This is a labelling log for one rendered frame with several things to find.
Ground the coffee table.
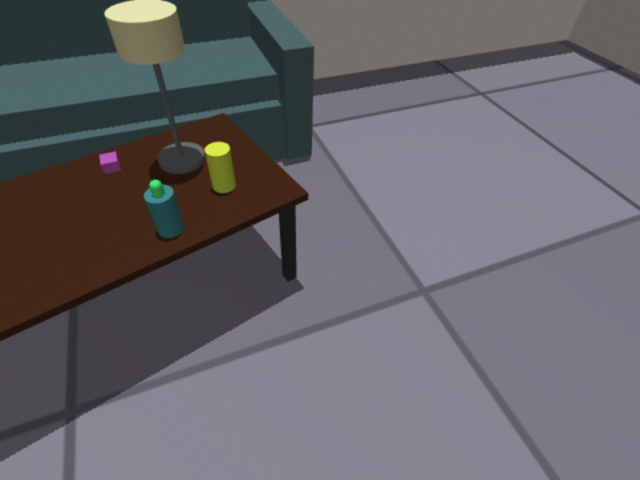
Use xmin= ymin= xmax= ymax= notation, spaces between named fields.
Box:
xmin=0 ymin=113 xmax=308 ymax=341

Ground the desk lamp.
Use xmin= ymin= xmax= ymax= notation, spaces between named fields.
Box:
xmin=104 ymin=0 xmax=205 ymax=174

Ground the sofa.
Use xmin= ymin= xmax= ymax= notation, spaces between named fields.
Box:
xmin=0 ymin=0 xmax=314 ymax=183

